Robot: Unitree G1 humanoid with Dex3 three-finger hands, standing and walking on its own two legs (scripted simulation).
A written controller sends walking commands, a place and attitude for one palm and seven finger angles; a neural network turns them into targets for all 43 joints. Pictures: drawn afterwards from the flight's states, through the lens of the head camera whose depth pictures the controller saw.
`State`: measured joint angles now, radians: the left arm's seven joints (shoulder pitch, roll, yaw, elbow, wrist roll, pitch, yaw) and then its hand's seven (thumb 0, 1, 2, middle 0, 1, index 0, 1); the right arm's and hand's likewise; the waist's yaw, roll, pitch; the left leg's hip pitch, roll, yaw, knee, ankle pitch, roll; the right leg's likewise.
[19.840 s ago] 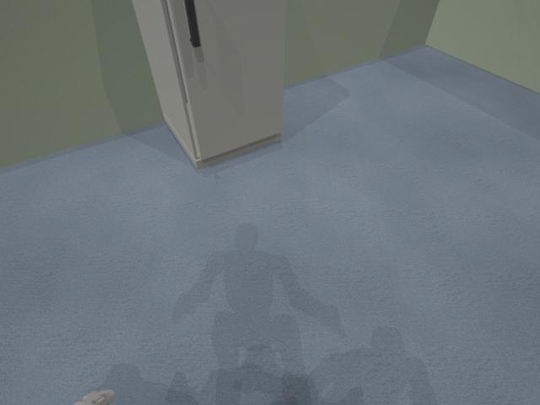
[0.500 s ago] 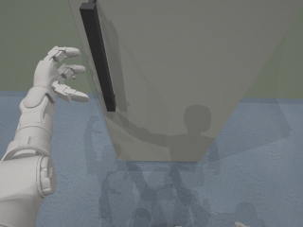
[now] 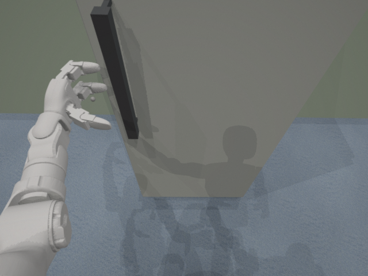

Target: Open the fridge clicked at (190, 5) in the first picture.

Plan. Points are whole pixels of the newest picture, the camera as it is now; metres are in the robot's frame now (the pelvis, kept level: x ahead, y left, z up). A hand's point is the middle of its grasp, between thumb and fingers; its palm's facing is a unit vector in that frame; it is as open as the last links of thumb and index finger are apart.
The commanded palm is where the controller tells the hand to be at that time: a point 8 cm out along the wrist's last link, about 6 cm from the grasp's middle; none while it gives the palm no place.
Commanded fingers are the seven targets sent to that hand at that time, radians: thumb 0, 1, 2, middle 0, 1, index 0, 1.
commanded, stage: feel for the door with the fingertips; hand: left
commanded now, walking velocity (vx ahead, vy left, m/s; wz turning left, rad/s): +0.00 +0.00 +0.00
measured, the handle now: (123, 83) +0.51 +0.13 +0.13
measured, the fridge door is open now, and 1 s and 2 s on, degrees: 0 0 0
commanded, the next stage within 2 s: slide the fingers in behind the handle in 0.58 s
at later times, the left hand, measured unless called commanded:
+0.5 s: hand (100, 96) +0.46 +0.18 +0.13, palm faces -0.01 -1.00 -0.01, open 13.9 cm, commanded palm +0.45 +0.22 +0.13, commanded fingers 0.00 -0.50 0.30 -0.30 -1.20 -0.30 -1.20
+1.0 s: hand (103, 96) +0.46 +0.17 +0.13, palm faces -0.03 -1.00 +0.00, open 13.9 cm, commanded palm +0.43 +0.22 +0.13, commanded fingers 0.00 -0.50 0.30 -0.30 -1.20 -0.30 -1.20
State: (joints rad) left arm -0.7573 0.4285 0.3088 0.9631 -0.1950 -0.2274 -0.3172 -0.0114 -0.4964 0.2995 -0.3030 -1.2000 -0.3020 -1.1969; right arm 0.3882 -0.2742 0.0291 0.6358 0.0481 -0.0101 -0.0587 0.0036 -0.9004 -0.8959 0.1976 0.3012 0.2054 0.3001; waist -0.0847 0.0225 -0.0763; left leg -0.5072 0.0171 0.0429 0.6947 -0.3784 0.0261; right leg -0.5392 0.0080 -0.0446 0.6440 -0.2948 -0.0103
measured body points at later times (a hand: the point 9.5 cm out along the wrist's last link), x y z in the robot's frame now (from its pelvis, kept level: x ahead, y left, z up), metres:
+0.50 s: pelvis +0.00 +0.00 +0.00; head +0.06 +0.00 +0.44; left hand +0.46 +0.23 +0.13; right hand +0.05 -0.26 -0.12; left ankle -0.03 +0.10 -0.72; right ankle +0.01 -0.12 -0.72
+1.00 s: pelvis -0.01 +0.00 +0.00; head +0.05 +0.00 +0.44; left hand +0.46 +0.22 +0.13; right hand +0.02 -0.27 -0.12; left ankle -0.03 +0.10 -0.72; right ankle +0.01 -0.12 -0.72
